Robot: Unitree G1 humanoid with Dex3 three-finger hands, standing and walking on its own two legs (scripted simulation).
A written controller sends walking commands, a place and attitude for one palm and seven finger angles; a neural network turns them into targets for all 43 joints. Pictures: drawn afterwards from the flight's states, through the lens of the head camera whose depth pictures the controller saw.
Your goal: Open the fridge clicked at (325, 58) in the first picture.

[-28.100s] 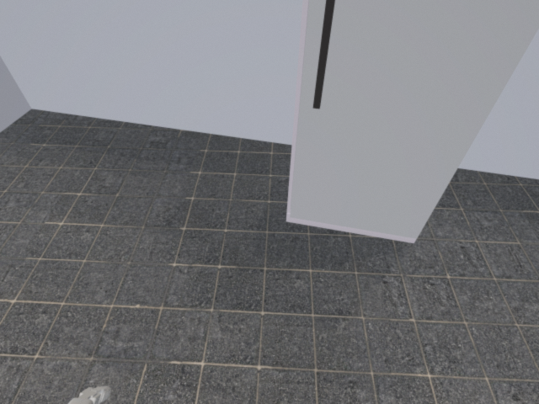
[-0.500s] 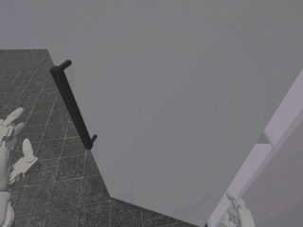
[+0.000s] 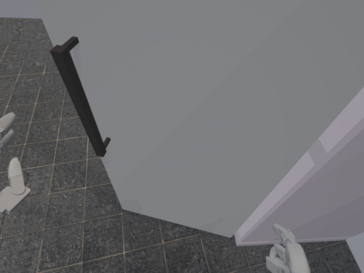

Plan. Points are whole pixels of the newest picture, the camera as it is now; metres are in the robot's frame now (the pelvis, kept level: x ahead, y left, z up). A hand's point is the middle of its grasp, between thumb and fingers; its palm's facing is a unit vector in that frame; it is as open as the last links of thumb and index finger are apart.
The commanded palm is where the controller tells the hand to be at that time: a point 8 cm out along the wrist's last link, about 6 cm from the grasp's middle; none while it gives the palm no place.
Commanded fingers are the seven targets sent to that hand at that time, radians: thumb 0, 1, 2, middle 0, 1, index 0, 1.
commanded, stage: step back with the hand held close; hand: left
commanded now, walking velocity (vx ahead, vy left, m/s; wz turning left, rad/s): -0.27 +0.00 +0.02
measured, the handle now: (89, 108) +0.43 +0.26 +0.10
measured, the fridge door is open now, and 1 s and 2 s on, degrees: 73 73 73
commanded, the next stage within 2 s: stop stepping back and stand still in 1.08 s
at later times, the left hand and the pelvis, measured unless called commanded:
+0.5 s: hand out of the picture +0.14 +0.28 +0.17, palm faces +0.45 -0.79 -0.42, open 7.4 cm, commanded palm +0.07 +0.31 +0.18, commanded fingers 0.00 0.90 0.90 -0.20 -0.30 -0.20 -0.30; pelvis -0.06 +0.01 -0.01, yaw +2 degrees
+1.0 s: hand out of the picture +0.06 +0.26 +0.18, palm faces +0.35 -0.84 -0.42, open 7.4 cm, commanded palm +0.02 +0.30 +0.18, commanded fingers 0.00 0.90 0.90 -0.20 -0.30 -0.20 -0.30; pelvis -0.13 +0.01 -0.01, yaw -2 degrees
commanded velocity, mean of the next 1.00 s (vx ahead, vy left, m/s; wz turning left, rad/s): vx -0.35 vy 0.00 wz -0.01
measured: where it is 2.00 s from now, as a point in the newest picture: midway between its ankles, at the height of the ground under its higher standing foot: outside the picture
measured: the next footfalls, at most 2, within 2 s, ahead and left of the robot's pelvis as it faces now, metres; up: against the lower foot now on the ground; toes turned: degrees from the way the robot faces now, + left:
right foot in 0.72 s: -0.16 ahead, -0.13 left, +0.00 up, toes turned +0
right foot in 1.30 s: -0.27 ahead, -0.07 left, +0.00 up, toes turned -7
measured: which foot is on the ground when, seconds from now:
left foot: down 0.00-1.00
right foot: down 0.00-0.46, up 0.48-0.70, down 0.72-1.00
